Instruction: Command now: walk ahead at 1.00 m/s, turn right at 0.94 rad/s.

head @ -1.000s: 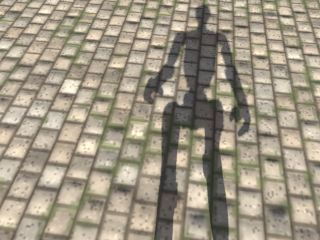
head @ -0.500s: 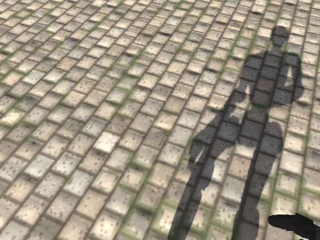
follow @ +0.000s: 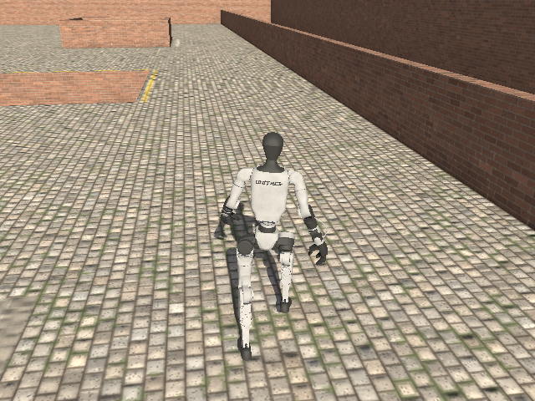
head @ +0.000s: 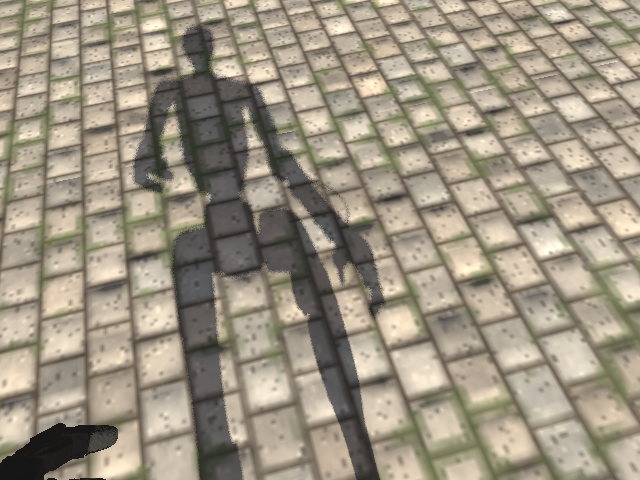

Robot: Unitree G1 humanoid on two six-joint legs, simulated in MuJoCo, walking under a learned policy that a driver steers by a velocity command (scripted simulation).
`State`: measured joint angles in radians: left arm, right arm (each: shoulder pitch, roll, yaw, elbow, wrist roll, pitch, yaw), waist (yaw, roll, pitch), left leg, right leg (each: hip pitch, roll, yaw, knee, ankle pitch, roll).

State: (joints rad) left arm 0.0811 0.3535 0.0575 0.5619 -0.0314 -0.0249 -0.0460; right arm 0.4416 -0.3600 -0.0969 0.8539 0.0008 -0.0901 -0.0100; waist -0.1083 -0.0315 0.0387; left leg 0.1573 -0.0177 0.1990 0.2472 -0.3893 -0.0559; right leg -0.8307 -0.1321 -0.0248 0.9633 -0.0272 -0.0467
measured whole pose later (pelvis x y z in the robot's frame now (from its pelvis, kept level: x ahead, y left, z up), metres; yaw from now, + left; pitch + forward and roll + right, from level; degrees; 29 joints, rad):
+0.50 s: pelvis +0.45 -0.06 +0.00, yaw -4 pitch -1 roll -1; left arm 0.39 0.26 0.03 0.78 0.02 -0.13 0.00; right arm 0.17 -0.29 -0.03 0.74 0.04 -0.08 0.05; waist 0.06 0.03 0.03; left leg -0.80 0.08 0.00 0.69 0.28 0.04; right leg 0.21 0.11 -0.14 0.18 -0.39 -0.08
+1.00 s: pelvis +0.93 -0.05 +0.00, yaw +22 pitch +2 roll -1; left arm -0.03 0.27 0.01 0.53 -0.02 -0.14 0.00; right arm 0.43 -0.27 -0.06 0.75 0.05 -0.05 -0.01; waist -0.12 -0.02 0.02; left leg 0.02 -0.15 -0.34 0.46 -0.46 0.12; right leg -0.57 -0.01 0.18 0.46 0.05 0.07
